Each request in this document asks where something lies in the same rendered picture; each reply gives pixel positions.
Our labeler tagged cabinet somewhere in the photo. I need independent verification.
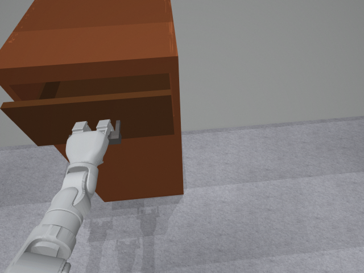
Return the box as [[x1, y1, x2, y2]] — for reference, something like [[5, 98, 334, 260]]
[[0, 0, 184, 202]]

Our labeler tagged handle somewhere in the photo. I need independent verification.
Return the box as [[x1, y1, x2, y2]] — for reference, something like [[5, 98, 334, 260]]
[[68, 120, 122, 145]]

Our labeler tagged drawer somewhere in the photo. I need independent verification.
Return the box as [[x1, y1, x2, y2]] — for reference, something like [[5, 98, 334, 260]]
[[0, 73, 175, 146]]

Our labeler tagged left robot forearm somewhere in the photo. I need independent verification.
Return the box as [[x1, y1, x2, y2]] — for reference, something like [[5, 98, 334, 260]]
[[4, 162, 98, 273]]

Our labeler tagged robot left upper arm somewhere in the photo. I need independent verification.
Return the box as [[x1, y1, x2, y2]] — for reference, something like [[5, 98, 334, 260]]
[[10, 251, 71, 273]]

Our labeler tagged left robot hand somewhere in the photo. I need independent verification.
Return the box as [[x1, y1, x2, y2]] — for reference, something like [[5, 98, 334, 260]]
[[66, 119, 114, 167]]

